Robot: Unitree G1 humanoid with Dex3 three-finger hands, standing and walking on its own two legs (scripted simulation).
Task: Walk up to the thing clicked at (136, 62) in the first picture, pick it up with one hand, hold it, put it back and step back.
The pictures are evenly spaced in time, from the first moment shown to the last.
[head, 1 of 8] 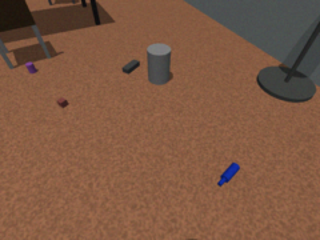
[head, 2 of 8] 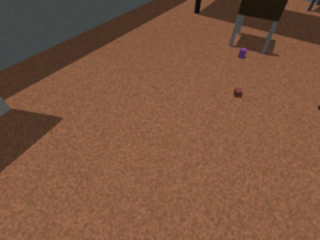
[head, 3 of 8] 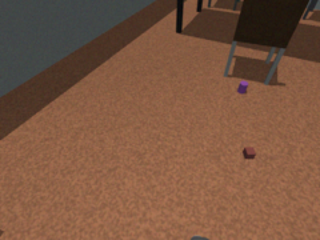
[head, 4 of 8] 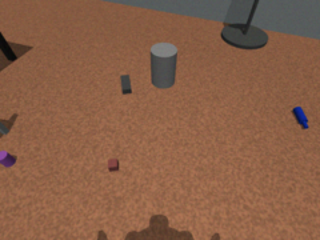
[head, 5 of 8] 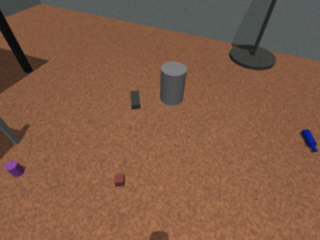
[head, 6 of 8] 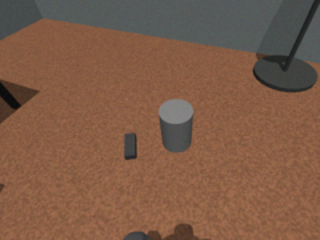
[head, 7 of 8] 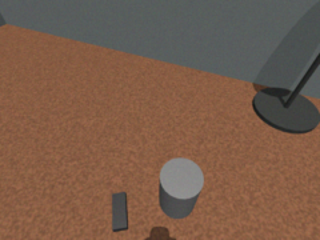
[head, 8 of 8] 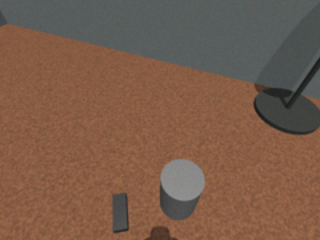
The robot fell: no
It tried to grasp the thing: no
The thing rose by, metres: 0.00
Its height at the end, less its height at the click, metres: +0.00
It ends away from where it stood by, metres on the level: 0.00
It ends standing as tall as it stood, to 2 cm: yes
